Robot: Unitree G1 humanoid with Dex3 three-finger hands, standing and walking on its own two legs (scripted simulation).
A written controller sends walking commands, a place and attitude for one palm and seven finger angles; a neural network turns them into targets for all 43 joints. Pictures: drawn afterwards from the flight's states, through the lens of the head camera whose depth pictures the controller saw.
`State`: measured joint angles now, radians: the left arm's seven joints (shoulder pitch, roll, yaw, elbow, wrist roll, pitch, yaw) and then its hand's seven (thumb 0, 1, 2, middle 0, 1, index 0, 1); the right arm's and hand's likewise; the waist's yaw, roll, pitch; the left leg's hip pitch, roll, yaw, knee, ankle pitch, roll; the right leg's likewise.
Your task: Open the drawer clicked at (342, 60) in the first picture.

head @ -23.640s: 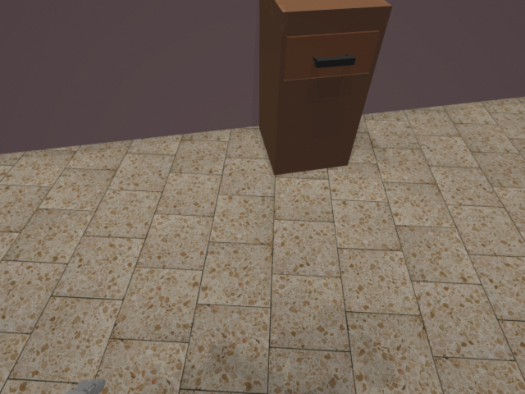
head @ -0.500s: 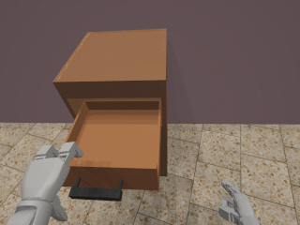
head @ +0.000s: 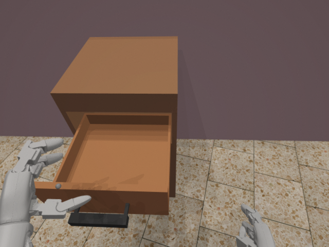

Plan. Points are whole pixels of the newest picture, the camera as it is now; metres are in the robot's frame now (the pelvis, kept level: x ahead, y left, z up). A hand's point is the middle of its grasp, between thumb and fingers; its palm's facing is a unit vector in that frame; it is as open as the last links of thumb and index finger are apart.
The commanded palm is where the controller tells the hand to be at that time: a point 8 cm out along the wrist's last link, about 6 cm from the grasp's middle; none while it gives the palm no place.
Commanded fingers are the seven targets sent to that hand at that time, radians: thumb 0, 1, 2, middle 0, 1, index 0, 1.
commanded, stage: draw the hand back to the body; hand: left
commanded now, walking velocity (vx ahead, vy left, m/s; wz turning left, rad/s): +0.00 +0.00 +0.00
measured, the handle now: (101, 212) +0.23 +0.22 -0.12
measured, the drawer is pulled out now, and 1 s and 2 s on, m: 0.30 0.30 0.30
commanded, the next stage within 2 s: step back with the hand held close in 0.62 s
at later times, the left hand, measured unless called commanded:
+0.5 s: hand (40, 188) +0.17 +0.24 +0.16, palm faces +0.41 -0.81 -0.41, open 8.0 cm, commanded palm +0.12 +0.28 +0.17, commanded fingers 0.00 0.90 0.90 -0.20 -0.30 -0.20 -0.30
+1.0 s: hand (43, 189) +0.17 +0.23 +0.15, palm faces +0.27 -0.81 -0.52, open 7.4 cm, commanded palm +0.11 +0.28 +0.17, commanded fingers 0.00 0.90 0.90 -0.20 -0.30 -0.20 -0.30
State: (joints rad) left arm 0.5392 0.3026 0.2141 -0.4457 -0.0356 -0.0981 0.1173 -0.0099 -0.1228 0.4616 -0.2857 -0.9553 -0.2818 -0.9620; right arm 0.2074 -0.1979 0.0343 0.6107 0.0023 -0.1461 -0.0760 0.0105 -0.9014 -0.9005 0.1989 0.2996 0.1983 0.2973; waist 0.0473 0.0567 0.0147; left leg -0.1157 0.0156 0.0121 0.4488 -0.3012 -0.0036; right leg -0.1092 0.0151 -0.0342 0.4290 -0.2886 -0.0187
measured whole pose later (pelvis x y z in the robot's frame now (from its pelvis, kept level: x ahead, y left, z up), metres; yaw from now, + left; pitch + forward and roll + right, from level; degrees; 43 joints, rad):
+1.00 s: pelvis -0.03 +0.01 +0.00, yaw -1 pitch +2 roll +0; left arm 0.63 0.36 0.35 -0.54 -0.03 -0.18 0.10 0.01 0.89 0.90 -0.21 -0.30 -0.21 -0.30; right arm 0.14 -0.24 -0.02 0.56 0.02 -0.03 -0.06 0.01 -0.90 -0.90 0.20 0.30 0.20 0.30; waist -0.01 0.05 0.04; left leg -0.23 0.01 0.03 0.45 -0.25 0.01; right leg -0.23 0.01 -0.01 0.43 -0.23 -0.01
